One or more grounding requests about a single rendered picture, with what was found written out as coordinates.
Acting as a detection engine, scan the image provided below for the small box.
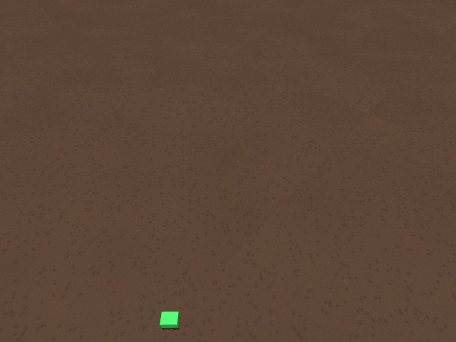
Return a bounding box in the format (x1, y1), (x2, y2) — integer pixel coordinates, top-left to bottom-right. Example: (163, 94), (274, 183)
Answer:
(160, 311), (180, 328)

